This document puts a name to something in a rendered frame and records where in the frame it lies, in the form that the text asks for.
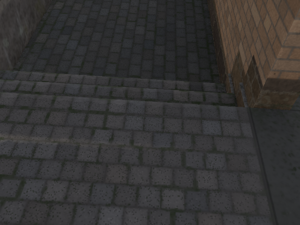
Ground stairs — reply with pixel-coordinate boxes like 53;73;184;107
0;69;238;107

